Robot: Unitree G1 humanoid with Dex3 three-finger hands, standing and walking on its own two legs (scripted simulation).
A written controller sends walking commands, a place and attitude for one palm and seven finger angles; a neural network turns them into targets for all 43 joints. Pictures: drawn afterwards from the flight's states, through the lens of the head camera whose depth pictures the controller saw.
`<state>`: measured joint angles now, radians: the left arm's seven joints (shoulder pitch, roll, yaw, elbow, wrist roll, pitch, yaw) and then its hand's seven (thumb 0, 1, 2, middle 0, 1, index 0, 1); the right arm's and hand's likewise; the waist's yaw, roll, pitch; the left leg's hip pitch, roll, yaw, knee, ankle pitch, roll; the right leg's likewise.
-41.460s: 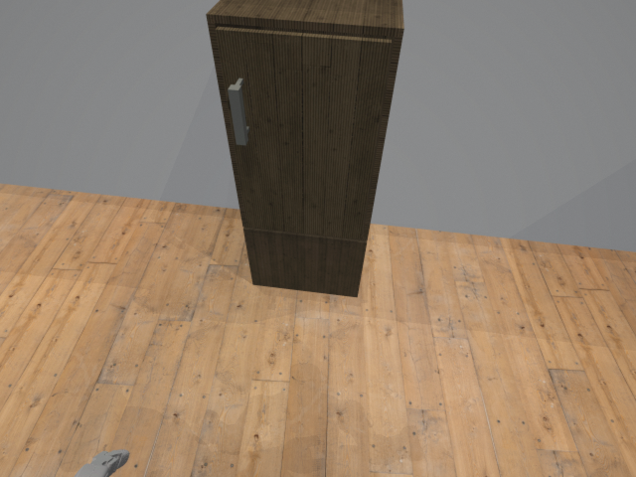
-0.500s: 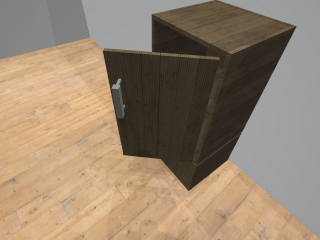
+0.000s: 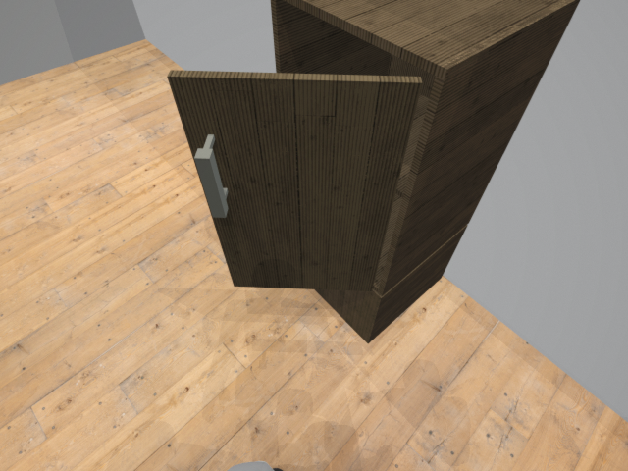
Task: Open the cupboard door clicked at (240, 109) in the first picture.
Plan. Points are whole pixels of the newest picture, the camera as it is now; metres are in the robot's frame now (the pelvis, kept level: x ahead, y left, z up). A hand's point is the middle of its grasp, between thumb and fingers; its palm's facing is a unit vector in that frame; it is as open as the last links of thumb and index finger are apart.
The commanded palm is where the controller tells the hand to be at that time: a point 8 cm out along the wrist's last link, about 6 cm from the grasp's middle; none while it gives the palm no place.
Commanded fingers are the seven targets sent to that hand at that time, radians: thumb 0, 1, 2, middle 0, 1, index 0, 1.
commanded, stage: come to a stop and stand still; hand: left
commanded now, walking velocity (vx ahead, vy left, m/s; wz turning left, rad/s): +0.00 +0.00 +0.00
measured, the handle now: (215, 177) +0.56 +0.22 +0.01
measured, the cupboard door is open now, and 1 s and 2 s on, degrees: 47 47 47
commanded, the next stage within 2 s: look again from close up in 0.44 s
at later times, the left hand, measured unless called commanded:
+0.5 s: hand out of the picture -0.03 +0.14 -0.17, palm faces +0.06 -0.99 -0.14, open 7.3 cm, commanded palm none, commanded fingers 0.00 0.90 0.90 -0.20 -0.30 -0.20 -0.30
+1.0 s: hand out of the picture +0.02 +0.23 -0.17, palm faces +0.05 -0.98 -0.20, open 7.4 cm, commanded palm none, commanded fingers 0.00 0.90 0.90 -0.20 -0.30 -0.20 -0.30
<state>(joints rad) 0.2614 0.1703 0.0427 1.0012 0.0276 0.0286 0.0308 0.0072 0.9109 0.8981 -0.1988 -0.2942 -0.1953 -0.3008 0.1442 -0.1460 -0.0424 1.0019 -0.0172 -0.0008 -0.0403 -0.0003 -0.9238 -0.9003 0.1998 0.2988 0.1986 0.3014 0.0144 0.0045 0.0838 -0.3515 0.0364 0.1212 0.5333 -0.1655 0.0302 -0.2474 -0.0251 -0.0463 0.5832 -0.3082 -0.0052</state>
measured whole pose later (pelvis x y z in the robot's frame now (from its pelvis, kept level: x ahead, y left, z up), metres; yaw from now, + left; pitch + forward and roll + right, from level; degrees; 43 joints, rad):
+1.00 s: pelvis -0.02 +0.04 +0.01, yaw +1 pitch -2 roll -1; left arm 0.31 0.19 0.01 0.97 0.02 0.00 0.04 0.01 0.91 0.90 -0.20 -0.29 -0.20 -0.30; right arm 0.25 -0.16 -0.02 0.99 -0.02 -0.01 -0.01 0.01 -0.92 -0.90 0.20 0.30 0.20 0.30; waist 0.00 -0.02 0.00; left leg -0.29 -0.02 0.08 0.51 -0.19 0.08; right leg -0.20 -0.05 -0.04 0.48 -0.24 0.04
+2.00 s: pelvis +0.00 +0.03 +0.01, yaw +1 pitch -2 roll -1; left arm 0.36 0.10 0.00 1.09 0.02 -0.01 0.05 0.03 0.93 0.90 -0.20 -0.29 -0.20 -0.30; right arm 0.32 -0.09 -0.01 1.14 -0.01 -0.02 -0.04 0.02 -0.93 -0.90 0.20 0.30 0.20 0.30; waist 0.00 -0.02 0.01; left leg -0.20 -0.01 0.14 0.44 -0.22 0.08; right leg -0.14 -0.04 -0.06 0.41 -0.24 0.03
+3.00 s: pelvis -0.04 +0.02 +0.01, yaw +2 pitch -2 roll -1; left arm 0.39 0.13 -0.01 1.07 0.03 -0.01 0.04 0.01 0.91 0.90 -0.20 -0.29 -0.20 -0.30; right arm 0.31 -0.13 -0.01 1.09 -0.01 0.00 -0.01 0.01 -0.91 -0.90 0.20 0.30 0.19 0.30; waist 0.00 -0.03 0.00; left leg -0.28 -0.01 0.12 0.46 -0.16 0.07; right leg -0.23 -0.04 -0.08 0.45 -0.20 0.01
